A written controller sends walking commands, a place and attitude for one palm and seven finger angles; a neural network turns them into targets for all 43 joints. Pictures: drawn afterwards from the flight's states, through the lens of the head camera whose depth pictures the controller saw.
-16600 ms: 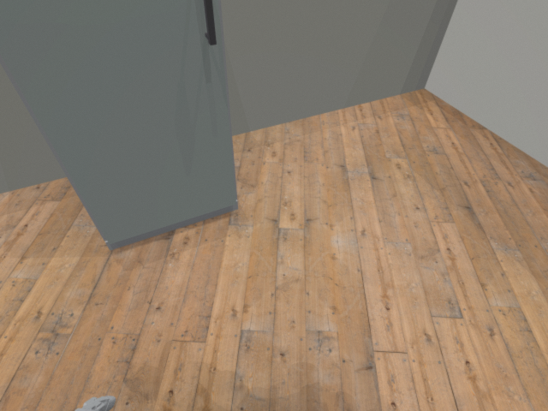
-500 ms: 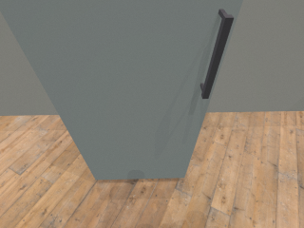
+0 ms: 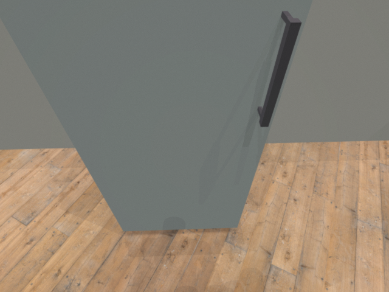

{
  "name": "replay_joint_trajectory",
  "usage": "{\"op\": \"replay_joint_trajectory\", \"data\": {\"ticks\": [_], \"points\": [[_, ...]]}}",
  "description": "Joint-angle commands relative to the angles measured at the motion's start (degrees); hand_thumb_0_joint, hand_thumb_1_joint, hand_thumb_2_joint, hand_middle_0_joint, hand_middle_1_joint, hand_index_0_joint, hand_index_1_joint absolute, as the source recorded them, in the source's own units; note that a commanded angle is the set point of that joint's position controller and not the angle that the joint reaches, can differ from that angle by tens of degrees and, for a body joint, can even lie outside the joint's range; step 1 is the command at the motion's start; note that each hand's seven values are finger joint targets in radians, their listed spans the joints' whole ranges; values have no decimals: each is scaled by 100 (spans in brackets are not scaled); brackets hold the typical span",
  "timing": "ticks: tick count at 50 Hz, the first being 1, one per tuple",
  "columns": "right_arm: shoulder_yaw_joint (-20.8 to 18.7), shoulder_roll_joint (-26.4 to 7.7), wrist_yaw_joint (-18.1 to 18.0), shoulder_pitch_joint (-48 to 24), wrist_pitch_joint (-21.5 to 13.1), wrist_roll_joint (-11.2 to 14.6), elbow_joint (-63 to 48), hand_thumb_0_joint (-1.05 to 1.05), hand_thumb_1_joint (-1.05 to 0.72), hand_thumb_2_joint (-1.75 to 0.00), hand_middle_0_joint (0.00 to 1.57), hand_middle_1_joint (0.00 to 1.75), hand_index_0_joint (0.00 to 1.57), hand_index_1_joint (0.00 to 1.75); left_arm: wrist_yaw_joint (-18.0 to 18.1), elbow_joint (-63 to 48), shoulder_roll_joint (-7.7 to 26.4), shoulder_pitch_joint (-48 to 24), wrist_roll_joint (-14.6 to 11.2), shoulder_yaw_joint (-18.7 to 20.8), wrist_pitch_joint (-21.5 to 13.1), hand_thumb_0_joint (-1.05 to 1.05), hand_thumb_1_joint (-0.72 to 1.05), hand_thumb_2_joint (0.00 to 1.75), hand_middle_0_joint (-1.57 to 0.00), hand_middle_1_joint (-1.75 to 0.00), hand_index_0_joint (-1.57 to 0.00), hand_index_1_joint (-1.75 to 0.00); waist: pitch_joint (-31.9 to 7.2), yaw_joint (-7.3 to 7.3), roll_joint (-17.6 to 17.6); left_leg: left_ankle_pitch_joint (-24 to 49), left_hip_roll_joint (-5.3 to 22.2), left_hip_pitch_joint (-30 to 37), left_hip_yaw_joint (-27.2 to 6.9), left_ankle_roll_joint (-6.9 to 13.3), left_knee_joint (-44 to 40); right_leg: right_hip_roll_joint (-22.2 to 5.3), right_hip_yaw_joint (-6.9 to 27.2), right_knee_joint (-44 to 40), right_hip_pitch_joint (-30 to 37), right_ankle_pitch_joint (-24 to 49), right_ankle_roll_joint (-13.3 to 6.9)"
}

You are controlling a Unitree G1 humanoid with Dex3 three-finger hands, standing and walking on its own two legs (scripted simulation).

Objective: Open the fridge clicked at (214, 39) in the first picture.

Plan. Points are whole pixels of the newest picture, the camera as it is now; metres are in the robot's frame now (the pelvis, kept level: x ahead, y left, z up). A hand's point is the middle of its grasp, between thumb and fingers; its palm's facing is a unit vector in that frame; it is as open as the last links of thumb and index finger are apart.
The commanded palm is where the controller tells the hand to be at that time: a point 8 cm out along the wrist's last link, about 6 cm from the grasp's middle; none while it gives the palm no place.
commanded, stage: raise the hand to about handle height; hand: right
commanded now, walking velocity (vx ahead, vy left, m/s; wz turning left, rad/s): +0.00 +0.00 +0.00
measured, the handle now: (273, 76) +0.51 -0.14 +0.20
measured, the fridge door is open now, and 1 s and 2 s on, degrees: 0 0 0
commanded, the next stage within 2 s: none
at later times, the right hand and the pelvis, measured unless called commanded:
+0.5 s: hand (286, 285) +0.16 -0.16 -0.03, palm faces -0.03 +1.00 +0.03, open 8.6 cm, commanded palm +0.14 -0.23 +0.01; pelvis +0.00 +0.02 -0.04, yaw +0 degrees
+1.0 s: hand (352, 224) +0.22 -0.24 +0.11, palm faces +0.07 +0.99 -0.10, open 11.7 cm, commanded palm +0.18 -0.27 +0.11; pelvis +0.02 +0.01 -0.02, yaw -1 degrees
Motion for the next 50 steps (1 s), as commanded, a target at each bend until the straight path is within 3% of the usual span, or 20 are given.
{"op": "replay_joint_trajectory", "data": {"ticks": [1,3,4,5,6,7,10,11,14,15,18,20,22,26,29,31,34,40,45,50], "points": [[-104,-545,-56,461,-68,-20,-114,0,-90,-90,20,30,20,30,33,-112,512,371,-8,99,-43,0,90,90,-20,-30,-20,-30,272,-12,-61,31,470,-173,-489,185,-560,-538,517,-531,-244,152,5],[-45,-660,-256,665,-105,-74,97,0,-90,-90,20,30,20,30,-24,-522,769,-262,-39,83,-84,0,90,90,-20,-30,-20,-30,309,-186,-282,1248,689,-306,-694,181,-401,-606,313,544,-488,405,134],[-506,-1815,-140,-3562,-1364,1243,-8950,0,-88,-89,20,32,20,32,264,-2668,1824,-164,-269,163,-887,0,90,90,-20,-30,-20,-30,-2576,678,-1226,790,61,313,-144,156,78,-3,269,-98,1107,471,-1],[-1008,-2211,-446,-2839,-1199,921,-8586,0,-85,-88,20,33,20,33,500,-2395,1218,-919,-393,-111,-1366,0,90,90,-20,-30,-20,-30,-1931,235,-1701,197,-108,85,-80,198,409,-142,3,-164,856,148,16],[-469,-1197,-621,-1217,-934,822,-7252,0,-83,-87,21,34,21,34,463,-2185,1341,-584,-255,38,-1651,0,90,90,-20,-30,-20,-30,-1832,186,-1509,-378,-97,-113,266,252,522,-192,179,-272,262,-437,102],[294,93,-673,619,-273,838,-5779,0,-81,-86,21,36,21,36,369,-2037,982,-525,-421,19,-1686,0,90,90,-20,-30,-20,-30,-770,216,-824,-510,-133,-623,309,196,439,-210,401,-337,-319,-914,90],[411,-16,-403,-11,-733,1096,-7575,0,-74,-83,21,40,21,40,449,-2878,1375,-620,-435,160,-2032,0,90,90,-20,-30,-20,-30,-246,342,-246,-1147,-66,-891,225,97,332,-74,527,101,-662,-1305,45],[289,-93,-334,131,-939,1040,-7246,0,-71,-82,21,42,21,42,419,-2950,1404,-571,-330,201,-2068,0,90,90,-20,-30,-20,-30,-69,369,455,-1470,-118,-1240,212,92,346,-12,540,321,-916,-1296,53],[-2,232,491,1953,-1723,1269,-5612,0,-64,-79,22,47,22,47,184,-3281,1392,-724,-189,397,-1987,0,90,90,-20,-30,-20,-30,371,-64,1974,-2019,-166,-1969,288,67,704,19,385,1018,-1949,-1136,147],[-507,-137,911,2617,-1976,1324,-5273,0,-62,-78,22,48,22,48,30,-3424,1414,-758,-234,517,-1873,0,90,90,-20,-30,-20,-30,291,-316,1699,-1712,-168,-1763,208,157,803,57,286,1132,-2003,-835,213],[-1288,-1081,1976,2317,-2489,1377,-5454,0,-55,-75,22,53,22,53,-118,-4149,1560,-1231,-232,620,-1603,0,90,90,-20,-30,-20,-30,-149,-282,1171,-974,-76,-1388,-51,231,1169,215,52,1621,-2160,-579,199],[-1992,-1719,2049,2226,-2347,1420,-6141,0,-50,-73,23,55,23,55,-78,-4399,1473,-1275,-248,617,-1375,0,90,90,-20,-30,-20,-30,-544,-569,350,-525,-29,-1190,-206,223,1396,240,-21,1705,-2236,-332,111],[-1922,-1506,1899,1723,-2323,1652,-7533,0,-46,-71,23,58,23,58,6,-4641,1261,-1259,-279,522,-1243,0,90,90,-20,-30,-20,-30,-1135,-523,-626,-75,-38,-1037,-164,232,1626,188,-74,1709,-1875,-50,77],[-1902,-1573,1462,638,-2933,1815,-9622,0,-36,-67,24,64,24,64,88,-4518,1139,-728,-206,433,-1310,0,90,90,-20,-30,-20,-30,-1903,-127,-1519,768,-227,-1274,-117,220,1806,41,190,2010,-1190,710,-12],[-1043,-1119,1745,73,-3371,1839,-9404,0,-29,-64,24,69,24,69,132,-4146,1233,-579,-240,322,-1574,0,90,90,-20,-30,-20,-30,-1380,416,-1250,418,-269,-1994,-63,150,1687,-32,374,2225,-1109,413,-67],[-722,-1000,2117,-372,-3201,1866,-8692,0,-25,-62,25,72,25,72,210,-3942,1394,-541,-320,267,-1713,0,90,90,-20,-30,-20,-30,-783,673,-592,-64,-273,-2210,-121,89,1474,-76,535,2229,-1413,-167,-97],[-1142,-1480,2515,-103,-2360,1806,-7540,0,-18,-59,25,76,25,76,365,-3969,1543,-641,-395,291,-1735,0,90,90,-20,-30,-20,-30,-581,470,392,-1341,-168,-2089,-412,24,945,-45,536,2007,-1953,-931,-100],[-2977,-2755,2653,116,-880,2262,-7767,0,-4,-53,26,86,26,86,454,-4401,1355,-1112,-427,126,-1597,0,90,90,-20,-30,-20,-30,-1970,-404,-163,-77,18,-354,-317,48,1014,0,459,1494,-1303,231,-80],[-3059,-2167,2147,83,-1189,2785,-8727,0,8,-48,27,93,27,93,383,-4286,1176,-999,-392,18,-1930,0,90,90,-20,-30,-20,-30,-1673,-390,-191,1077,-182,-279,128,79,1036,-38,470,1209,-937,874,5],[-2077,-1749,2516,-344,-760,2356,-7828,0,20,-43,28,100,28,100,376,-4019,1461,-754,-484,86,-2137,0,90,90,-20,-30,-20,-30,-743,-80,-613,584,-191,-895,115,56,723,-59,422,955,-765,420,-30]]}}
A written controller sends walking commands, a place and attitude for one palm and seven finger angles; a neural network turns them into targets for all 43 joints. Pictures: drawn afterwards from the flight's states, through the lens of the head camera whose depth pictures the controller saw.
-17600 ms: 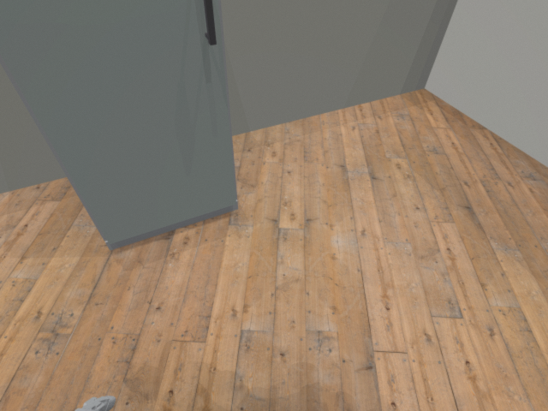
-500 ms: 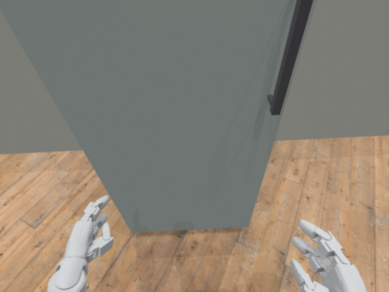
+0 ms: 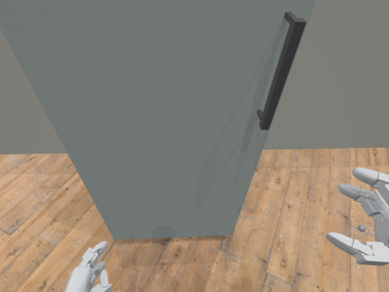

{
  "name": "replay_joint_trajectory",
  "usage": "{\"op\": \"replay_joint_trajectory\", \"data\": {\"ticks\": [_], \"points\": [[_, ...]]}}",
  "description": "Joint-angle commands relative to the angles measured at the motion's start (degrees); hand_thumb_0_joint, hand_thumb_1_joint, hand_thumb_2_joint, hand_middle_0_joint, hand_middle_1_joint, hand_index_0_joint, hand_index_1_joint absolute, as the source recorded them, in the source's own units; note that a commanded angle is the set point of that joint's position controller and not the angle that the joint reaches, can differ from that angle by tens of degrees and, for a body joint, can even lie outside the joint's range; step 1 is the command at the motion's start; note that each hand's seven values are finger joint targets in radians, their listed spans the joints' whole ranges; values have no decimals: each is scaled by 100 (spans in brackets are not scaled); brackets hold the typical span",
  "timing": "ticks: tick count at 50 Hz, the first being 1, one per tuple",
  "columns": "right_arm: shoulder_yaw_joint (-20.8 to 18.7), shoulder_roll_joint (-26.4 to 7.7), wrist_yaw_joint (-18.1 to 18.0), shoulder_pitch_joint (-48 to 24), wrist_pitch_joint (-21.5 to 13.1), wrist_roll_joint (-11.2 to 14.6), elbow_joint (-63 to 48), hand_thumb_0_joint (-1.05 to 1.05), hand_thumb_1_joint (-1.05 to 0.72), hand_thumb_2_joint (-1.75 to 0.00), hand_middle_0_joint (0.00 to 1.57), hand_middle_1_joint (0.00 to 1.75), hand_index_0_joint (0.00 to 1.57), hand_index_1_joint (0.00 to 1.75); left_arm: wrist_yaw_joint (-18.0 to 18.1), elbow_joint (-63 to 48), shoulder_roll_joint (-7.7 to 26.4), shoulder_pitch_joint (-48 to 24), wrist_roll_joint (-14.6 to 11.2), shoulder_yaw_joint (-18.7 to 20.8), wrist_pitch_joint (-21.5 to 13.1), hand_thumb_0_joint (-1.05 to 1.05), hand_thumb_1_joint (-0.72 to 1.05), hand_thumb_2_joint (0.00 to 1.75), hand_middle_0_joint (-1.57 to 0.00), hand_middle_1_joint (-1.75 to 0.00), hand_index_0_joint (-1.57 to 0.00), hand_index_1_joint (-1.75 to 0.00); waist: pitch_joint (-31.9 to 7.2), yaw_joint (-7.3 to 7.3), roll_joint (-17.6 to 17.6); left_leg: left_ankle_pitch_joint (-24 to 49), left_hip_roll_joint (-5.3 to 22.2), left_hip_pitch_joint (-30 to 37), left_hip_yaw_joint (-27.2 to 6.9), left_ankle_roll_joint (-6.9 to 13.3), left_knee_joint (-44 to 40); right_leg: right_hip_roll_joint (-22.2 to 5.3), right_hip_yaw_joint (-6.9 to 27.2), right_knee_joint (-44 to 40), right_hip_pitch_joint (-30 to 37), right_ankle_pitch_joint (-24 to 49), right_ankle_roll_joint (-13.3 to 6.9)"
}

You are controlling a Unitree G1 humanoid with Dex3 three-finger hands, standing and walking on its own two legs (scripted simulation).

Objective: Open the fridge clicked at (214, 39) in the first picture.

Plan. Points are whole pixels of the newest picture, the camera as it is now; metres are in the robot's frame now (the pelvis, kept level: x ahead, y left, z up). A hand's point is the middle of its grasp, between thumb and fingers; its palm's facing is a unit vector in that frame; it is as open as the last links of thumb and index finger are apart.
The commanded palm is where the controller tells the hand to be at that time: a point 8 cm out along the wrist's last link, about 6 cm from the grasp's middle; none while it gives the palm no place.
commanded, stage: raise the hand to about handle height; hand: right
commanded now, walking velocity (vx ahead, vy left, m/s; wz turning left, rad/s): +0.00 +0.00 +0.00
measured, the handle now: (275, 78) +0.50 -0.14 +0.22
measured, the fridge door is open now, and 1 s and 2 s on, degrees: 0 0 0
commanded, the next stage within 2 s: move the hooked fingers beside the handle in 1.16 s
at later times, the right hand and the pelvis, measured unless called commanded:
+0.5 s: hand out of the picture +0.24 -0.27 +0.20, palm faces +0.00 +0.99 -0.14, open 13.9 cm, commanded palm +0.21 -0.32 +0.23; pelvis -0.01 -0.01 +0.02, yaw -2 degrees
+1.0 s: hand out of the picture +0.26 -0.26 +0.25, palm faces -0.02 +0.99 -0.16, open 13.9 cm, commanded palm +0.24 -0.32 +0.25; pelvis +0.00 +0.00 +0.02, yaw +0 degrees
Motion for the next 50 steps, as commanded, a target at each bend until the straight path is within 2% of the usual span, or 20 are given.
{"op": "replay_joint_trajectory", "data": {"ticks": [1,5,7,10,13,18,20,22,26,29,30,33,35,37,39,41,44,45,47,50], "points": [[199,-756,333,-748,215,-171,-464,0,22,-42,28,102,28,102,77,-953,819,-901,-97,299,-530,0,90,90,-20,-30,-20,-30,-109,-45,-140,1281,-69,56,-72,-49,-796,107,231,-839,401,1251,-126],[-424,-1726,390,-1821,527,-278,-1013,0,31,-38,29,108,29,108,209,-1008,898,-986,-68,258,-545,0,90,90,-20,-30,-20,-30,-378,-141,60,895,-61,381,-94,-26,-994,108,339,-1069,709,1160,-201],[-812,-1987,296,-2286,423,-219,-1429,0,36,-36,29,111,29,111,229,-1029,813,-1076,-39,205,-542,0,90,90,-20,-30,-20,-30,-844,-214,-234,1085,-65,647,-32,18,-969,134,374,-1168,1075,1402,-193],[-1211,-2158,170,-2479,313,-54,-1342,0,43,-33,29,115,29,115,215,-953,749,-1123,-12,113,-520,0,90,90,-20,-30,-20,-30,-844,-319,-589,1307,-126,837,10,74,-1065,142,372,-1271,1295,1617,-125],[-978,-1847,271,-2679,574,3,-666,0,50,-30,30,120,30,120,193,-858,740,-1186,-58,60,-469,0,90,90,-20,-30,-20,-30,-365,-265,-799,1419,-113,727,62,88,-1141,138,380,-1415,1286,1547,-58],[-461,-1739,641,-3098,1578,-251,351,0,50,-30,30,120,30,120,163,-912,862,-1176,-165,54,-191,0,90,90,-20,-30,-20,-30,251,-171,-68,1189,-81,503,10,19,-1389,126,397,-1570,1005,1181,-118],[-465,-1921,700,-3390,1773,-297,288,0,50,-30,30,120,30,120,155,-1008,876,-1253,-180,45,-120,0,90,90,-20,-30,-20,-30,105,-181,24,1131,-68,584,-50,26,-1447,139,393,-1546,1107,1169,-143],[-691,-2318,786,-4080,1840,-283,-139,0,50,-30,30,120,30,120,169,-1094,852,-1370,-185,6,-84,0,90,90,-20,-30,-20,-30,-426,-191,-219,1141,-51,741,-63,38,-1442,187,409,-1570,1414,1216,-164],[-1571,-3216,687,-4795,1452,-197,-965,0,50,-30,30,120,30,120,198,-1138,733,-1502,-94,-93,-125,0,90,90,-20,-30,-20,-30,-1306,-312,-519,1331,-75,1183,-79,86,-1460,238,432,-1566,1851,1573,-166],[-1693,-3143,674,-4772,1403,-133,-299,0,50,-30,30,120,30,120,202,-982,716,-1481,-107,-117,-140,0,90,90,-20,-30,-20,-30,-915,-301,-735,1477,-81,1086,-16,106,-1522,231,414,-1646,1808,1613,-137],[-1706,-3166,702,-4666,1516,-123,117,0,50,-30,30,120,30,120,183,-899,759,-1433,-120,-94,-100,0,90,90,-20,-30,-20,-30,-734,-320,-537,1470,-63,1126,-59,107,-1619,219,393,-1638,1664,1570,-145],[-1155,-2889,839,-5024,2030,-323,1196,0,50,-30,30,120,30,120,175,-783,902,-1363,-219,-67,-18,0,90,90,-20,-30,-20,-30,106,-170,-436,1122,-21,608,-45,61,-1706,185,388,-1752,1332,1180,-127],[-596,-2343,917,-4557,2274,-405,1862,0,50,-30,30,120,30,120,141,-852,921,-1297,-252,-19,44,0,90,90,-20,-30,-20,-30,444,-140,29,949,42,475,-152,57,-1750,153,389,-1687,1067,1027,-110],[-371,-2232,1039,-4494,2434,-445,1737,0,50,-30,30,120,30,120,90,-980,1004,-1332,-291,38,105,0,90,90,-20,-30,-20,-30,128,-139,116,969,51,483,-134,20,-1625,182,373,-1604,1112,1031,-130],[-528,-2507,1139,-4658,2437,-422,1123,0,50,-30,30,120,30,120,64,-1157,1006,-1444,-306,47,121,0,90,90,-20,-30,-20,-30,-495,-182,58,1078,48,664,-127,22,-1508,225,364,-1546,1345,1160,-164],[-1107,-3086,1219,-4852,2240,-253,326,0,50,-30,30,120,30,120,55,-1258,967,-1569,-263,27,108,0,90,90,-20,-30,-20,-30,-1185,-261,108,1304,87,1087,-294,11,-1465,256,347,-1404,1536,1415,-192],[-1982,-3707,1005,-5046,1626,-78,-829,0,50,-30,30,120,30,120,82,-1346,794,-1605,-161,-21,-19,0,90,90,-20,-30,-20,-30,-1880,-399,-273,1851,12,1551,-176,43,-1330,294,333,-1410,1920,1944,-223],[-2247,-3970,843,-4878,1498,-53,-979,0,50,-30,30,120,30,120,78,-1275,762,-1584,-116,-54,-26,0,90,90,-20,-30,-20,-30,-1685,-467,-419,1843,5,1575,-205,70,-1391,263,317,-1403,1790,1984,-207],[-2175,-3578,635,-4673,1407,-73,-594,0,50,-30,30,120,30,120,96,-1167,726,-1479,-111,-50,-65,0,90,90,-20,-30,-20,-30,-1174,-386,-667,1806,-29,1276,-97,92,-1427,238,275,-1517,1725,1882,-178],[-1711,-3081,549,-4530,1860,-210,604,0,50,-30,30,120,30,120,93,-938,835,-1350,-165,12,-3,0,90,90,-20,-30,-20,-30,-120,-316,-827,1414,1,781,-86,97,-1609,180,247,-1653,1392,1461,-120]]}}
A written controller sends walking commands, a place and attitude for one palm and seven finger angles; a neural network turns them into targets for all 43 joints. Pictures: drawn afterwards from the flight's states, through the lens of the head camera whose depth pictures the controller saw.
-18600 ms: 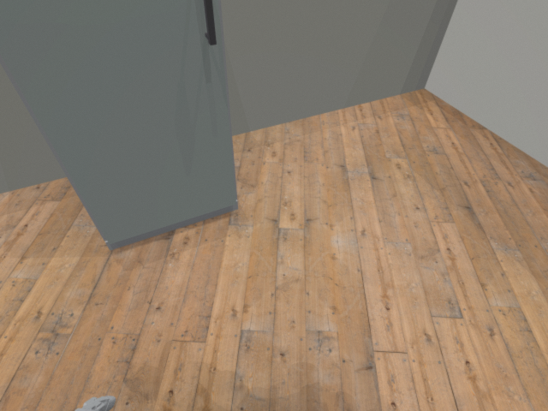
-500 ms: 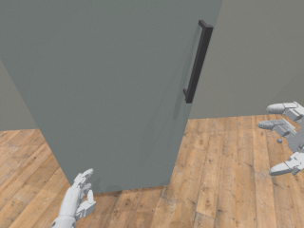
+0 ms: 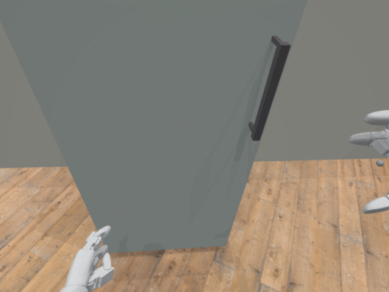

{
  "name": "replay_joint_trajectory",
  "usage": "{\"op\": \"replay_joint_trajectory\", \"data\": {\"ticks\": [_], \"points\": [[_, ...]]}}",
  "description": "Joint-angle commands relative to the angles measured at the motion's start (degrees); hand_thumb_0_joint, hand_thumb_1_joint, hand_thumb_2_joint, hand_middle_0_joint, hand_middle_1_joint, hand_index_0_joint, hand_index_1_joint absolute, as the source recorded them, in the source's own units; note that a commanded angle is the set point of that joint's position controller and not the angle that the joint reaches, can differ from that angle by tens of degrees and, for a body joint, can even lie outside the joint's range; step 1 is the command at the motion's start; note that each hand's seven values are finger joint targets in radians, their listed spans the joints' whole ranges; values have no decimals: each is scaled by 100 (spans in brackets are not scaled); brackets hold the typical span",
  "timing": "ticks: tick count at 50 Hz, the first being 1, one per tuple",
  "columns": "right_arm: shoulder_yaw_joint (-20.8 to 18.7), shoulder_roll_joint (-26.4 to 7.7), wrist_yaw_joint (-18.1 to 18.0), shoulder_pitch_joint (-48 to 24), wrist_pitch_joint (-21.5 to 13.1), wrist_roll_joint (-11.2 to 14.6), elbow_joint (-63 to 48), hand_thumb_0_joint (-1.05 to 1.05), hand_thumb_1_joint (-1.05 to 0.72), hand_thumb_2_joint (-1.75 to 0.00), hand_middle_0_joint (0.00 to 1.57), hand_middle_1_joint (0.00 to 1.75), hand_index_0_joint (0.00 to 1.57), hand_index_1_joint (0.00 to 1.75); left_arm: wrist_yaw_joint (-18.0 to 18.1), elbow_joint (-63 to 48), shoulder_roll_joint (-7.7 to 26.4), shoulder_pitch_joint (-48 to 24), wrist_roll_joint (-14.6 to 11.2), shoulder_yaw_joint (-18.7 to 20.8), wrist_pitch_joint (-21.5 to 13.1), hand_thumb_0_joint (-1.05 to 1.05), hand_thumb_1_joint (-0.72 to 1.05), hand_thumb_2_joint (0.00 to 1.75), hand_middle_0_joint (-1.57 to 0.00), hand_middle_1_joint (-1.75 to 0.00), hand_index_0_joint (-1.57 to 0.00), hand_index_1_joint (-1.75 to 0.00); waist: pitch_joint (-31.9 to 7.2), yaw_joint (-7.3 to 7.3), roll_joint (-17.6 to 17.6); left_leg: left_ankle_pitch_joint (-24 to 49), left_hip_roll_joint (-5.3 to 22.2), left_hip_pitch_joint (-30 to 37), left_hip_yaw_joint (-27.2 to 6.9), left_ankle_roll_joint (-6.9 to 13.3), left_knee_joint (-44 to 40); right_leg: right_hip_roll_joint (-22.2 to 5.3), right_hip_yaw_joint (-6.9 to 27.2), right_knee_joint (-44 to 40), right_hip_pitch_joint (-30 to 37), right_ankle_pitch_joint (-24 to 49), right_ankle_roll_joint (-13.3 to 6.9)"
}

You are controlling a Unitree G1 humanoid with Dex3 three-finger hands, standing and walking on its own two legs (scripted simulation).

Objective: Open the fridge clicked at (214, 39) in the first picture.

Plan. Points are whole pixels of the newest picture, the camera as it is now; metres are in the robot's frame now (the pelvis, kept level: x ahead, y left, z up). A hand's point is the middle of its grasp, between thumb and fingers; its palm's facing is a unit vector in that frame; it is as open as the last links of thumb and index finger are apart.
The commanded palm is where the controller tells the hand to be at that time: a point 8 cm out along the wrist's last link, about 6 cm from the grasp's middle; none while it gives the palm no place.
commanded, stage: raise the hand to about handle height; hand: right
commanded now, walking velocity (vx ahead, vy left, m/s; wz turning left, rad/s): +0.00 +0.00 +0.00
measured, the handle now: (264, 93) +0.50 -0.14 +0.21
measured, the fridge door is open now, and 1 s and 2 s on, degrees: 0 0 0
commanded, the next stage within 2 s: move the hooked fingers beside the handle in 0.16 s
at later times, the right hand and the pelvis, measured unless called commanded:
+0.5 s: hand (381, 158) +0.29 -0.29 +0.21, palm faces +0.05 +0.99 -0.12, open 14.0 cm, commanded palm +0.26 -0.32 +0.23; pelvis +0.00 +0.00 +0.00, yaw -1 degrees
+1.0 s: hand (333, 133) +0.35 -0.23 +0.22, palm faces -0.08 +0.99 -0.08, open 14.0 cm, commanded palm +0.33 -0.29 +0.22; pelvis +0.01 -0.01 +0.00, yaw +0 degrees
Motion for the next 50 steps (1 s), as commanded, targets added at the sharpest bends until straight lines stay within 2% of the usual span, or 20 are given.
{"op": "replay_joint_trajectory", "data": {"ticks": [1,4,5,9,11,12,15,18,20,24,25,26,29,33,35,37,40,44,47,50], "points": [[-686,-1892,-299,-1942,100,-39,154,0,50,-30,30,120,30,120,30,-791,655,-847,-63,242,-285,0,90,90,-20,-30,-20,-30,-2,-73,-681,838,-6,-525,-90,37,-622,96,259,-533,123,760,-131],[145,-1389,-160,-2086,445,-249,453,0,50,-30,30,120,30,120,65,-877,718,-772,-126,293,-250,0,90,90,-20,-30,-20,-30,45,66,-282,568,-8,-774,-106,-32,-620,98,321,-480,103,527,-159],[329,-1258,-93,-2017,482,-245,406,0,50,-30,30,120,30,120,51,-917,720,-772,-138,314,-229,0,90,90,-20,-30,-20,-30,-96,79,92,710,20,-627,-177,-35,-629,61,314,-406,128,666,-175],[-278,-1996,174,-2445,216,-114,-853,0,50,-30,30,120,30,120,60,-1137,692,-1000,-101,287,-259,0,90,90,-20,-30,-20,-30,-1528,-46,-69,1307,14,-52,-163,-24,-354,200,357,-244,731,1170,-249],[-937,-2505,151,-2373,-149,66,-1378,0,50,-30,30,120,30,120,47,-1131,613,-1053,-28,239,-279,0,90,90,-20,-30,-20,-30,-1924,-170,-64,1679,0,321,-189,-9,-323,211,357,-190,788,1494,-253],[-1075,-2504,115,-2224,-305,116,-1394,0,50,-30,30,120,30,120,49,-1131,547,-1052,-13,218,-304,0,90,90,-20,-30,-20,-30,-1971,-186,-68,1809,-20,373,-148,-4,-292,207,338,-199,833,1601,-256],[-1398,-2542,-89,-1830,-407,203,-735,0,50,-30,30,120,30,120,22,-907,559,-948,17,232,-306,0,90,90,-20,-30,-20,-30,-1302,-243,-158,1747,-26,164,-109,7,-418,162,304,-251,519,1496,-216],[-531,-1787,-149,-2187,58,20,399,0,50,-30,30,120,30,120,36,-736,632,-866,-71,230,-242,0,90,90,-20,-30,-20,-30,-84,-8,-489,1039,-14,-654,-49,4,-548,116,292,-451,201,859,-142],[114,-1398,-116,-2382,371,-137,651,0,50,-30,30,120,30,120,48,-763,662,-830,-136,261,-189,0,90,90,-20,-30,-20,-30,150,76,-420,831,40,-754,-128,-2,-634,87,291,-454,151,703,-132],[657,-1337,-6,-3233,400,-371,-71,0,50,-30,30,120,30,120,100,-978,670,-844,-141,289,-206,0,90,90,-20,-30,-20,-30,-762,187,-241,862,24,-645,-107,-9,-473,132,391,-360,587,774,-231],[575,-1459,-19,-3299,260,-324,-306,0,50,-30,30,120,30,120,107,-954,644,-859,-117,274,-188,0,90,90,-20,-30,-20,-30,-929,207,23,928,26,-514,-148,-1,-486,107,389,-290,617,861,-237],[214,-1784,-32,-3581,77,-303,-593,0,50,-30,30,120,30,120,112,-975,659,-876,-88,292,-202,0,90,90,-20,-30,-20,-30,-1455,150,-96,1029,10,-315,-171,3,-444,154,400,-263,792,991,-251],[-279,-1958,-196,-3723,-458,-115,-786,0,50,-30,30,120,30,120,132,-945,551,-940,-17,226,-251,0,90,90,-20,-30,-20,-30,-1940,26,-231,1338,-25,-31,-86,53,-304,160,457,-293,1073,1318,-205],[-602,-2047,-532,-3175,-268,-232,469,0,50,-30,30,120,30,120,76,-741,596,-834,-1,241,-171,0,90,90,-20,-30,-20,-30,-1128,-93,-344,1398,27,-140,-45,68,-354,128,361,-424,443,1293,-156],[-441,-1913,-590,-2700,111,-376,959,0,50,-30,30,120,30,120,13,-785,636,-787,-26,283,-61,0,90,90,-20,-30,-20,-30,-809,-174,-141,1476,66,-112,-44,71,-373,96,298,-448,147,1355,-148],[87,-1581,-515,-2954,440,-506,1102,0,50,-30,30,120,30,120,-7,-876,676,-799,-88,287,49,0,90,90,-20,-30,-20,-30,-598,-30,-275,1453,85,-318,-59,52,-358,85,271,-462,101,1265,-133],[619,-1193,-384,-3326,433,-488,611,0,50,-30,30,120,30,120,-5,-1010,670,-765,-105,336,72,0,90,90,-20,-30,-20,-30,-921,119,10,1468,67,-332,-74,50,-347,43,296,-346,384,1322,-189],[312,-1459,-371,-4126,-132,-296,-262,0,50,-30,30,120,30,120,80,-1020,613,-785,-46,312,-5,0,90,90,-20,-30,-20,-30,-1773,164,-84,1629,0,-204,-94,43,-266,94,354,-236,934,1525,-219],[17,-1665,-574,-4254,-393,-281,7,0,50,-30,30,120,30,120,112,-812,622,-701,-12,307,-36,0,90,90,-20,-30,-20,-30,-1641,138,-127,1543,-7,-188,-103,59,-300,75,375,-303,865,1491,-199],[180,-1516,-787,-4060,-216,-459,515,0,50,-30,30,120,30,120,95,-683,633,-629,-12,322,8,0,90,90,-20,-30,-20,-30,-1281,77,-262,1637,39,-231,-102,87,-325,65,324,-345,670,1595,-166]]}}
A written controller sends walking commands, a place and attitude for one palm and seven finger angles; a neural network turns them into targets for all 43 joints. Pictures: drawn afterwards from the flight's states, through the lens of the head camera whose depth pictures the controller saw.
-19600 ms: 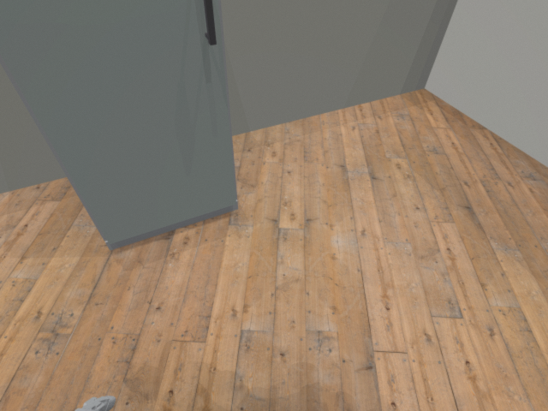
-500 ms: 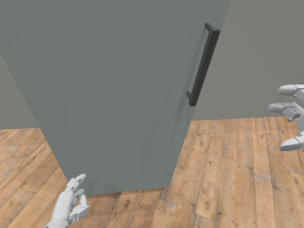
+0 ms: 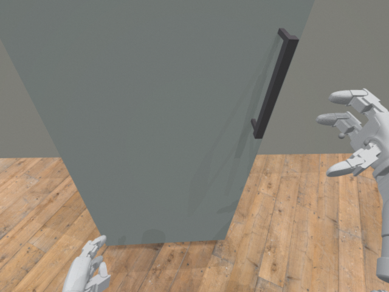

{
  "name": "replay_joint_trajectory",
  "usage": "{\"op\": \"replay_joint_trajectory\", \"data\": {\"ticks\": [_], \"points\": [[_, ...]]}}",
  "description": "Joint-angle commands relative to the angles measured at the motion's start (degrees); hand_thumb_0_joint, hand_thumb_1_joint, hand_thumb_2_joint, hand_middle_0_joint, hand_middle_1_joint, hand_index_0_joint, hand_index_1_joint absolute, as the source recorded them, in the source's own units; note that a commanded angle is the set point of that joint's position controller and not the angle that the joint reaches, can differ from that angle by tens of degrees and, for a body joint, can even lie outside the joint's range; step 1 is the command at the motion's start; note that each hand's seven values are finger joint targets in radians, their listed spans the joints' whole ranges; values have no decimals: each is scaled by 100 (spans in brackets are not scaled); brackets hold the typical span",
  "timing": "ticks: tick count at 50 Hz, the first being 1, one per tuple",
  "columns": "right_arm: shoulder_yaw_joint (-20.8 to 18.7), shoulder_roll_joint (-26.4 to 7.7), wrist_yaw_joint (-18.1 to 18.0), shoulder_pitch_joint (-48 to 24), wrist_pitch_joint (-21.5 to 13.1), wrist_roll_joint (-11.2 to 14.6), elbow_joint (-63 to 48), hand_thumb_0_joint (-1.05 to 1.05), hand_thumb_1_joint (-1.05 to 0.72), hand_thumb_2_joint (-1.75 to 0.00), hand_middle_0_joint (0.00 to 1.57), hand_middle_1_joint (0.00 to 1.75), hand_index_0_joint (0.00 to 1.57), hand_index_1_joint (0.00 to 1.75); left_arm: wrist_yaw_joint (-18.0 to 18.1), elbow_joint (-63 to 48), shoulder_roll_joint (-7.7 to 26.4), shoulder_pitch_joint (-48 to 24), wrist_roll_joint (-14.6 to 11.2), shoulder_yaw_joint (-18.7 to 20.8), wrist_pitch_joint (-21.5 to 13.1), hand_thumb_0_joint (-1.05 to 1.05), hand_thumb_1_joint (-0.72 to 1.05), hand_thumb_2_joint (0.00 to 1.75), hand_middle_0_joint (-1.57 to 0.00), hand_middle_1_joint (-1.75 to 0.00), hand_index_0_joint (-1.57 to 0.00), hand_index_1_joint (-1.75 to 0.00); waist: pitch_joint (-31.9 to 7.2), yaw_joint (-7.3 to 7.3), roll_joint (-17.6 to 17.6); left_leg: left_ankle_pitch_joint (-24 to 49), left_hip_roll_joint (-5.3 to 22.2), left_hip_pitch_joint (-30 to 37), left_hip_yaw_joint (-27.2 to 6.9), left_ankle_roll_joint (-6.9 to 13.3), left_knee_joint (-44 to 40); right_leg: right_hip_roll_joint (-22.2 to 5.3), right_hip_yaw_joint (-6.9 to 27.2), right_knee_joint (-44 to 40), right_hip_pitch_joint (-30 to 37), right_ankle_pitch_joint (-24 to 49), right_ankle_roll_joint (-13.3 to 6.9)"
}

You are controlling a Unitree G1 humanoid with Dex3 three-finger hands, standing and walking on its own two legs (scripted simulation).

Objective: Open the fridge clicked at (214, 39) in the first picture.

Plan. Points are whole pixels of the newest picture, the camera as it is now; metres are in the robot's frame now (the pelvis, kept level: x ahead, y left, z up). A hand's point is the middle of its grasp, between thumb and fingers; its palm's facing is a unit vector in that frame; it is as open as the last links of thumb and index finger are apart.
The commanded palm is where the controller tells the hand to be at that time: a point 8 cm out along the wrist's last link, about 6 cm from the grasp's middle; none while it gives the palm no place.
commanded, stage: move the hooked fingers beside the handle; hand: right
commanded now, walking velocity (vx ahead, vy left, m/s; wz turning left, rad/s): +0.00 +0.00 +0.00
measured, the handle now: (268, 89) +0.49 -0.13 +0.21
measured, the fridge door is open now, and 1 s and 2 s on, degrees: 0 0 0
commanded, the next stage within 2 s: none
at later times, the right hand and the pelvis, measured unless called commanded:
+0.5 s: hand (320, 121) +0.38 -0.21 +0.21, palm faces -0.06 +1.00 -0.06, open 14.0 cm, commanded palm +0.36 -0.26 +0.22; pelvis +0.00 +0.01 +0.00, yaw +0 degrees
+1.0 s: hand (298, 98) +0.43 -0.17 +0.23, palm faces -0.09 +1.00 -0.01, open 14.0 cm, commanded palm +0.41 -0.24 +0.22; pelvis -0.01 +0.01 +0.00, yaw +2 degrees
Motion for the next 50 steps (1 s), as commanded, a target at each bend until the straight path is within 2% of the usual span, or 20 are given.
{"op": "replay_joint_trajectory", "data": {"ticks": [1,4,5,8,12,15,17,20,25,28,30,32,34,35,37,39,40,43,46,50], "points": [[-597,-1777,-346,-2478,-242,-70,-696,0,50,-30,30,120,30,120,31,-881,614,-683,-7,280,-302,0,90,90,-20,-30,-20,-30,-1232,11,-339,1724,-41,-81,-97,136,-359,-26,280,-338,744,1592,-109],[-295,-1612,-359,-2481,123,-190,-16,0,50,-30,30,120,30,120,31,-885,663,-662,-56,285,-164,0,90,90,-20,-30,-20,-30,-831,76,-156,1446,-24,-244,-88,123,-408,-33,281,-408,445,1242,-98],[-280,-1618,-341,-2481,170,-193,29,0,50,-30,30,120,30,120,24,-899,683,-629,-51,324,-132,0,90,90,-20,-30,-20,-30,-932,77,162,1547,-27,-155,-112,118,-430,-40,266,-351,463,1308,-133],[-156,-1574,-264,-2996,24,-177,-467,0,50,-30,30,120,30,120,21,-1057,655,-694,-37,320,-127,0,90,90,-20,-30,-20,-30,-1534,99,22,1865,-20,22,-124,138,-298,-13,291,-261,773,1635,-158],[-607,-1920,-288,-3229,-413,-44,-733,0,50,-30,30,120,30,120,20,-1009,620,-655,25,313,-144,0,90,90,-20,-30,-20,-30,-2065,69,113,2322,-37,329,-170,131,-244,-5,275,-149,994,1991,-182],[-601,-1852,-338,-2987,-425,-71,-311,0,50,-30,30,120,30,120,4,-917,630,-601,13,328,-119,0,90,90,-20,-30,-20,-30,-1709,37,134,2304,-26,228,-170,132,-271,-23,224,-163,812,1951,-175],[-350,-1633,-374,-3057,-273,-153,-11,0,50,-30,30,120,30,120,5,-894,632,-623,-22,322,-81,0,90,90,-20,-30,-20,-30,-1308,87,-84,2083,-10,7,-176,132,-319,-13,186,-242,644,1691,-157],[66,-1364,-413,-3172,-36,-269,388,0,50,-30,30,120,30,120,12,-849,683,-542,-59,354,2,0,90,90,-20,-30,-20,-30,-1003,183,-42,1788,3,-194,-166,139,-383,-41,197,-268,517,1462,-151],[153,-1418,-487,-4096,-289,-209,134,0,50,-30,30,120,30,120,81,-827,699,-483,-22,368,25,0,90,90,-20,-30,-20,-30,-1447,313,248,1647,-27,-148,-191,130,-417,-43,260,-231,748,1396,-206],[6,-1533,-602,-4671,-626,-220,65,0,50,-30,30,120,30,120,101,-776,648,-425,22,341,-28,0,90,90,-20,-30,-20,-30,-1963,317,2,1752,-47,10,-199,151,-344,-5,306,-221,1008,1564,-197],[-194,-1767,-683,-4566,-740,-248,427,0,50,-30,30,120,30,120,93,-653,684,-318,38,346,-12,0,90,90,-20,-30,-20,-30,-1882,283,147,1755,-52,80,-210,143,-387,-31,281,-232,889,1559,-204],[-28,-1561,-715,-4592,-714,-317,844,0,50,-30,30,120,30,120,81,-613,665,-306,25,328,11,0,90,90,-20,-30,-20,-30,-1651,294,-54,1698,-39,8,-222,155,-395,-5,244,-305,742,1428,-187],[10,-1550,-745,-4348,-568,-397,1592,0,50,-30,30,120,30,120,73,-543,714,-198,9,343,61,0,90,90,-20,-30,-20,-30,-1284,293,108,1517,-25,-137,-222,138,-436,-16,228,-360,431,1184,-177],[-49,-1637,-744,-4127,-498,-444,1992,0,50,-30,30,120,30,120,56,-507,763,-111,7,376,122,0,90,90,-20,-30,-20,-30,-1184,255,412,1500,-20,-83,-224,126,-474,-38,198,-359,268,1154,-191],[7,-1718,-711,-4347,-421,-505,2310,0,50,-30,30,120,30,120,58,-523,803,-62,-11,392,190,0,90,90,-20,-30,-20,-30,-1063,305,283,1412,1,-200,-262,116,-468,-35,176,-377,115,1009,-180],[192,-1562,-693,-4758,-570,-533,2088,0,50,-30,30,120,30,120,41,-585,780,-8,-1,422,182,0,90,90,-20,-30,-20,-30,-1299,366,98,1500,-3,-207,-249,144,-410,-31,205,-328,275,1142,-185],[315,-1439,-677,-4800,-689,-500,1992,0,50,-30,30,120,30,120,32,-609,779,3,-2,437,190,0,90,90,-20,-30,-20,-30,-1444,389,278,1575,-10,-123,-256,140,-406,-58,192,-280,344,1231,-210],[255,-1508,-654,-5585,-1115,-421,1551,0,50,-30,30,120,30,120,65,-561,757,109,34,448,131,0,90,90,-20,-30,-20,-30,-1955,491,131,1753,-64,-19,-276,142,-365,-47,232,-237,688,1401,-219],[-213,-1885,-684,-5338,-1359,-343,1332,0,50,-30,30,120,30,120,47,-539,764,157,66,441,98,0,90,90,-20,-30,-20,-30,-2384,339,63,2011,-104,285,-301,142,-340,-52,227,-241,899,1713,-233],[-70,-1678,-732,-4714,-1087,-467,2143,0,50,-30,30,120,30,120,11,-452,790,224,28,460,142,0,90,90,-20,-30,-20,-30,-1581,298,81,1795,-75,49,-257,140,-424,-57,136,-355,410,1421,-224]]}}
